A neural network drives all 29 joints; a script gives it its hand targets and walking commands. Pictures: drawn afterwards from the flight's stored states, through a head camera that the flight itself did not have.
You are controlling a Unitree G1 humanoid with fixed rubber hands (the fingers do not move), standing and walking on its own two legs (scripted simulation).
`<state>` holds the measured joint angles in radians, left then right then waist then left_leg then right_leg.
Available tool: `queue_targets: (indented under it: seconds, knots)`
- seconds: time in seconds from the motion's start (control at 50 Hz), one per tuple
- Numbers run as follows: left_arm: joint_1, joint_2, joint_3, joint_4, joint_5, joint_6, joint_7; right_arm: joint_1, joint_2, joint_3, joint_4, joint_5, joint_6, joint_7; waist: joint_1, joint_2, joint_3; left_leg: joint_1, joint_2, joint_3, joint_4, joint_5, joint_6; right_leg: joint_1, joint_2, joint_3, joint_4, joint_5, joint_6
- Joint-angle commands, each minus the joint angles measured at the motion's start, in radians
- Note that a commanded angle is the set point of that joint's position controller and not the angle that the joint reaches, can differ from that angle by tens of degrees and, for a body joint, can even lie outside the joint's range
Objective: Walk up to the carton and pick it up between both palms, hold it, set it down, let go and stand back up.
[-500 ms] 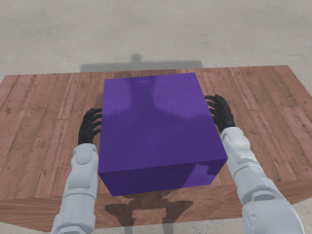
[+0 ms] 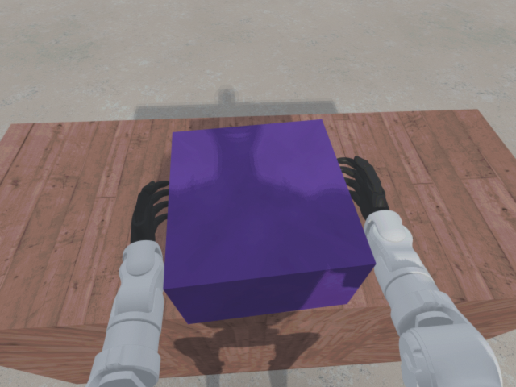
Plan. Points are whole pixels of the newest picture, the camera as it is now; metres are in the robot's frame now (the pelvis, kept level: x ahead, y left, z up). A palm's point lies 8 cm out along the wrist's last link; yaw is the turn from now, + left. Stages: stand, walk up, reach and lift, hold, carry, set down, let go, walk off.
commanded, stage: set down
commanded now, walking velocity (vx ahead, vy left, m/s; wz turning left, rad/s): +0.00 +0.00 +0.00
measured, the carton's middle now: (258, 216) +0.39 +0.03 +0.01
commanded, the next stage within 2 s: none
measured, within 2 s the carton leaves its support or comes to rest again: neither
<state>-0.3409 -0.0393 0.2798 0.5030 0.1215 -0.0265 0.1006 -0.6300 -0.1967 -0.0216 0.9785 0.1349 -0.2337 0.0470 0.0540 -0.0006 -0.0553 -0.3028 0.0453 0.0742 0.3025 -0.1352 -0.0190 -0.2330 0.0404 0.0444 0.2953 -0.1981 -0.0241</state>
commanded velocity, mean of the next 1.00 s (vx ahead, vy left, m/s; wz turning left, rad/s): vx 0.00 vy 0.00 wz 0.00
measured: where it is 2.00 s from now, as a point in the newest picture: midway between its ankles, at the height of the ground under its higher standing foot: outside the picture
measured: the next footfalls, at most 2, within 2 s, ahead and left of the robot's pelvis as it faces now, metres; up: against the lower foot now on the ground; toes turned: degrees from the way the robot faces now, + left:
none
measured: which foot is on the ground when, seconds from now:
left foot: down 0.00-1.00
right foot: down 0.00-1.00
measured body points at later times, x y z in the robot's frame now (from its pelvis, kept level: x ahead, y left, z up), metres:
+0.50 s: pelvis +0.00 +0.00 +0.00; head +0.05 +0.00 +0.45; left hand +0.35 +0.21 +0.02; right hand +0.41 -0.16 +0.04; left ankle +0.00 +0.13 -0.75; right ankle -0.04 -0.10 -0.75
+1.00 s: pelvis -0.02 -0.01 +0.00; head +0.04 -0.01 +0.44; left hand +0.32 +0.20 +0.00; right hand +0.41 -0.19 +0.04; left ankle +0.00 +0.13 -0.75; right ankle -0.04 -0.10 -0.75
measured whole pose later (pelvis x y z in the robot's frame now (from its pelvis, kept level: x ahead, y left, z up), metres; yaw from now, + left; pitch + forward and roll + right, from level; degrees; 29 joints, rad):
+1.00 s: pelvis -0.02 -0.01 +0.00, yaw +0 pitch +11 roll +1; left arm -0.42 -0.02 0.26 0.73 0.04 -0.11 0.17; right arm -0.70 -0.34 0.10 1.10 0.29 -0.27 0.06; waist 0.09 0.00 -0.08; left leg -0.42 0.05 0.07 0.33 -0.11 -0.02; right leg -0.39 0.04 0.04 0.39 -0.20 -0.03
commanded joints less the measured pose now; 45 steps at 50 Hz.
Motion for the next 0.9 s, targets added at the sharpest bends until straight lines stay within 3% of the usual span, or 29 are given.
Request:
queue_targets:
  seconds: [0.0,0.04,0.08,0.14,0.2,0.22,0.26,0.3,0.32,0.34,0.36,0.4,0.44,0.48,0.5,0.54,0.58,0.62,0.66,0.68,0.7,0.72,0.74,0.76,0.78,0.8,0.82,0.86,0.88]
  knots:
    - [-0.528,-0.426,-0.265,0.024,0.059,-0.082,-0.101,-0.488,0.459,0.090,-0.120,-0.174,-0.068,0.140,0.093,-0.053,-0.476,0.291,-0.007,0.007,0.055,0.430,-0.013,-0.070,0.010,-0.097,-0.027,0.347,0.011]
    - [-0.516,-0.402,-0.209,0.081,0.077,-0.093,-0.108,-0.471,0.461,0.077,-0.064,-0.187,-0.065,0.142,0.104,-0.060,-0.424,0.247,-0.008,0.009,0.034,0.379,0.004,-0.065,-0.005,-0.084,-0.026,0.338,0.020]
    - [-0.492,-0.422,-0.198,0.104,0.086,-0.101,-0.118,-0.491,0.484,0.092,-0.123,-0.192,-0.078,0.137,0.121,-0.106,-0.452,0.241,-0.010,0.019,0.036,0.384,0.007,-0.020,-0.007,-0.083,-0.012,0.405,0.032]
    - [-0.519,-0.417,-0.214,0.111,0.085,-0.134,-0.111,-0.495,0.491,0.082,-0.088,-0.199,-0.099,0.137,0.115,-0.074,-0.475,0.206,-0.011,0.022,0.035,0.373,-0.002,0.005,-0.005,-0.085,-0.001,0.419,0.034]
    - [-0.502,-0.383,-0.173,0.167,0.084,-0.136,-0.117,-0.492,0.492,0.102,-0.086,-0.193,-0.097,0.135,0.132,-0.126,-0.429,0.186,-0.013,0.028,0.026,0.352,0.014,0.030,-0.008,-0.072,0.001,0.433,0.041]
    - [-0.530,-0.397,-0.187,0.136,0.090,-0.148,-0.116,-0.489,0.495,0.073,-0.063,-0.207,-0.098,0.133,0.111,-0.098,-0.433,0.181,-0.012,0.024,0.031,0.345,0.011,0.013,-0.013,-0.076,0.007,0.424,0.040]
    - [-0.534,-0.400,-0.176,0.124,0.093,-0.154,-0.109,-0.488,0.486,0.072,-0.078,-0.214,-0.104,0.136,0.116,-0.084,-0.463,0.197,-0.006,0.026,0.023,0.340,0.007,-0.005,-0.004,-0.088,0.002,0.381,0.036]
    - [-0.493,-0.327,-0.137,0.194,0.087,-0.151,-0.108,-0.453,0.401,0.049,-0.043,-0.204,-0.093,0.127,0.126,-0.108,-0.399,0.169,-0.010,0.033,0.017,0.328,0.020,-0.010,-0.010,-0.063,-0.003,0.396,0.041]
    - [-0.489,-0.176,-0.079,0.253,0.093,-0.141,-0.101,-0.446,0.245,0.012,-0.013,-0.192,-0.085,0.115,0.130,-0.099,-0.380,0.140,-0.020,0.038,0.010,0.293,0.018,0.014,-0.012,-0.055,0.000,0.372,0.037]
    - [-0.517,-0.193,-0.091,0.220,0.098,-0.155,-0.094,-0.466,0.267,0.018,-0.055,-0.202,-0.096,0.115,0.139,-0.090,-0.426,0.134,-0.022,0.049,0.025,0.320,0.018,0.028,-0.012,-0.059,0.025,0.426,0.050]
    - [-0.493,-0.185,-0.074,0.182,0.094,-0.163,-0.078,-0.453,0.245,-0.007,-0.049,-0.189,-0.098,0.092,0.115,-0.096,-0.428,0.162,-0.024,0.045,0.025,0.334,0.012,0.037,-0.007,-0.064,0.016,0.411,0.047]
    - [-0.460,0.038,-0.044,0.211,0.042,-0.168,-0.017,-0.433,-0.035,-0.021,-0.010,-0.110,-0.099,0.051,0.121,-0.082,-0.448,0.157,-0.010,0.039,0.037,0.334,0.003,0.019,0.006,-0.059,0.028,0.402,0.040]
    - [-0.512,0.141,-0.053,0.191,-0.015,-0.159,0.047,-0.481,-0.167,0.018,-0.015,0.004,-0.078,0.025,0.137,-0.044,-0.441,0.164,-0.006,0.043,0.063,0.331,-0.010,-0.058,0.027,-0.054,0.018,0.310,0.031]
    - [-0.523,0.132,-0.053,0.190,-0.045,-0.144,0.079,-0.527,-0.194,0.089,0.008,0.089,-0.062,0.017,0.163,-0.023,-0.437,0.171,-0.002,0.042,0.096,0.388,-0.023,-0.062,0.037,-0.038,0.033,0.349,0.023]
    - [-0.524,0.134,-0.052,0.184,-0.063,-0.137,0.078,-0.541,-0.194,0.092,-0.012,0.096,-0.063,0.002,0.141,-0.049,-0.451,0.152,-0.014,0.045,0.111,0.384,-0.021,-0.025,0.034,-0.032,0.049,0.408,0.032]
    - [-0.519,0.143,-0.058,0.146,-0.053,-0.149,0.091,-0.538,-0.207,0.127,-0.006,0.144,-0.070,-0.012,0.145,-0.010,-0.571,0.136,-0.023,0.049,0.136,0.438,-0.030,0.052,0.031,-0.008,0.093,0.571,0.039]
    - [-0.491,0.154,-0.054,0.148,-0.071,-0.142,0.090,-0.540,-0.213,0.170,-0.001,0.183,-0.072,-0.020,0.154,-0.028,-0.578,0.111,-0.025,0.051,0.166,0.505,-0.033,0.071,0.025,-0.001,0.117,0.673,0.050]
    - [-0.470,0.170,-0.046,0.143,-0.072,-0.153,0.075,-0.527,-0.209,0.179,-0.069,0.168,-0.093,-0.040,0.146,-0.059,-0.663,0.047,-0.033,0.056,0.164,0.483,-0.028,0.160,0.014,0.003,0.155,0.796,0.070]
    - [-0.479,0.177,-0.055,0.049,-0.084,-0.173,0.088,-0.518,-0.255,0.161,-0.120,0.199,-0.111,-0.037,0.135,-0.038,-0.810,0.079,-0.027,0.046,0.170,0.554,-0.040,0.160,0.030,-0.005,0.170,0.859,0.065]
    - [-0.440,0.163,-0.078,0.061,-0.088,-0.168,0.082,-0.505,-0.263,0.142,-0.072,0.177,-0.113,-0.038,0.118,-0.016,-0.774,0.096,-0.020,0.038,0.188,0.556,-0.041,0.127,0.031,-0.018,0.181,0.835,0.067]
    - [-0.414,0.179,-0.064,0.015,-0.089,-0.166,0.086,-0.488,-0.283,0.152,-0.102,0.190,-0.115,-0.039,0.134,-0.029,-0.788,0.133,-0.016,0.036,0.195,0.613,-0.046,0.130,0.043,-0.019,0.177,0.853,0.062]
    - [-0.385,0.163,-0.094,-0.011,-0.101,-0.167,0.086,-0.450,-0.306,0.133,-0.074,0.180,-0.118,-0.034,0.097,-0.028,-0.790,0.168,-0.013,0.028,0.208,0.652,-0.051,0.112,0.053,-0.027,0.180,0.859,0.055]
    - [-0.385,0.174,-0.055,0.045,-0.076,-0.153,0.085,-0.457,-0.310,0.152,-0.021,0.194,-0.109,-0.029,0.125,-0.020,-0.707,0.143,-0.010,0.028,0.192,0.601,-0.051,0.080,0.044,-0.016,0.166,0.822,0.056]
    - [-0.301,0.143,-0.078,0.007,-0.081,-0.144,0.084,-0.391,-0.336,0.169,-0.009,0.220,-0.115,-0.018,0.110,-0.010,-0.717,0.171,-0.004,0.016,0.185,0.640,-0.051,0.101,0.055,-0.030,0.169,0.851,0.047]
    - [-0.410,0.172,-0.054,0.022,-0.080,-0.146,0.087,-0.482,-0.346,0.134,-0.033,0.207,-0.112,-0.014,0.131,-0.032,-0.739,0.155,-0.007,0.028,0.182,0.600,-0.049,0.061,0.062,-0.027,0.150,0.731,0.042]
    - [-0.372,0.160,-0.094,0.010,-0.107,-0.138,0.090,-0.445,-0.369,0.127,-0.030,0.219,-0.108,-0.008,0.095,-0.014,-0.726,0.170,-0.002,0.013,0.182,0.587,-0.052,0.051,0.064,-0.039,0.143,0.702,0.030]
    - [-0.377,0.191,-0.066,-0.014,-0.113,-0.137,0.090,-0.465,-0.369,0.155,-0.077,0.234,-0.104,-0.009,0.132,-0.065,-0.743,0.154,-0.008,0.027,0.187,0.593,-0.042,0.073,0.066,-0.027,0.146,0.723,0.041]
    - [-0.369,0.193,-0.055,0.004,-0.090,-0.125,0.088,-0.450,-0.370,0.148,-0.010,0.230,-0.093,-0.001,0.110,-0.056,-0.659,0.119,-0.012,0.016,0.178,0.544,-0.040,0.090,0.053,-0.022,0.153,0.736,0.044]
    - [-0.358,0.215,-0.048,-0.013,-0.123,-0.137,0.080,-0.462,-0.360,0.205,-0.113,0.265,-0.094,-0.003,0.148,-0.102,-0.715,0.091,-0.019,0.035,0.173,0.541,-0.028,0.134,0.051,-0.012,0.160,0.789,0.058]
